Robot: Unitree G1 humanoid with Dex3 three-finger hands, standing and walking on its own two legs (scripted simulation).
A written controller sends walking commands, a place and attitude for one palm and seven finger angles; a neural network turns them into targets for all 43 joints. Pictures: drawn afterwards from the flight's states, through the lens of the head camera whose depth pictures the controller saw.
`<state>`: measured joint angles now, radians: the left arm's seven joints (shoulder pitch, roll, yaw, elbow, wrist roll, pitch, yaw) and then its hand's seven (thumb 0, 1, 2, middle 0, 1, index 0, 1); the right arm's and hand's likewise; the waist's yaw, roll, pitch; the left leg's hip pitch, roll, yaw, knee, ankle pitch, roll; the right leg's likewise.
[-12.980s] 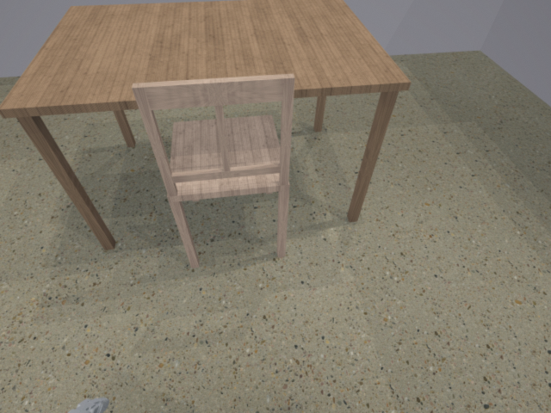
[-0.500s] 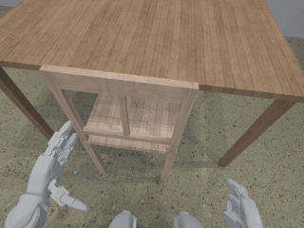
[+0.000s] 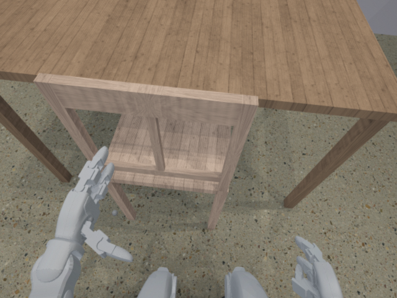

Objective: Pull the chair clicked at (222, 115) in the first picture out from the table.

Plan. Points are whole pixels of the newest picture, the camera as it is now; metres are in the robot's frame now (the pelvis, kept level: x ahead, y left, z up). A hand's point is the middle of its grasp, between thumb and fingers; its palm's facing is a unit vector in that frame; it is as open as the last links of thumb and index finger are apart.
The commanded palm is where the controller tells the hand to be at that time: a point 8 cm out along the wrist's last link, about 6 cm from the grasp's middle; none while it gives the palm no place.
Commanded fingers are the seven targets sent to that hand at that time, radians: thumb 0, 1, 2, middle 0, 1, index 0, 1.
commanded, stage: aim the fingers beside a spindle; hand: left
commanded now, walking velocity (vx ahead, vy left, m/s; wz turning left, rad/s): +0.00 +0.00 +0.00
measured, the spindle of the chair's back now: (156, 145) +0.45 +0.12 -0.02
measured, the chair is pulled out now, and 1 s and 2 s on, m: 0.00 0.00 0.00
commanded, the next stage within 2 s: push the fingers through the gap in 1.30 s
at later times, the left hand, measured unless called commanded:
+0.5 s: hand (137, 210) +0.28 +0.13 +0.02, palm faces -0.12 -0.99 -0.01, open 16.9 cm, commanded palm +0.27 +0.18 +0.02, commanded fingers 0.00 -0.50 0.30 -0.06 -0.08 -0.06 -0.08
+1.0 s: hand (152, 203) +0.30 +0.10 +0.01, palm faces -0.11 -0.99 -0.03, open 16.9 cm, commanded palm +0.28 +0.16 +0.02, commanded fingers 0.00 -0.50 0.30 -0.06 -0.08 -0.06 -0.08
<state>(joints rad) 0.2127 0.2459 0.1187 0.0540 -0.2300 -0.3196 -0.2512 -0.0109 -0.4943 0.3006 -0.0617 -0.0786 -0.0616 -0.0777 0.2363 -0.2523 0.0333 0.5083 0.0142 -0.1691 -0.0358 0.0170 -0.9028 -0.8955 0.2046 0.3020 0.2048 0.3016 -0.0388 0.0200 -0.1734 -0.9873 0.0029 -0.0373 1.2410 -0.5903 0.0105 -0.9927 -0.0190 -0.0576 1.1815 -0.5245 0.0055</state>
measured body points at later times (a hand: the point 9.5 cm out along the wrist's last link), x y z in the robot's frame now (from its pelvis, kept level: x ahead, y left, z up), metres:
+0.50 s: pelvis +0.00 +0.00 -0.01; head +0.09 +0.01 +0.43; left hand +0.28 +0.18 +0.02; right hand +0.18 -0.23 -0.10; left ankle +0.00 +0.11 -0.64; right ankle +0.02 -0.13 -0.64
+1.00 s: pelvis +0.00 -0.01 -0.02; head +0.10 +0.00 +0.42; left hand +0.30 +0.16 +0.02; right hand +0.16 -0.24 -0.11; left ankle +0.00 +0.11 -0.64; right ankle +0.02 -0.13 -0.64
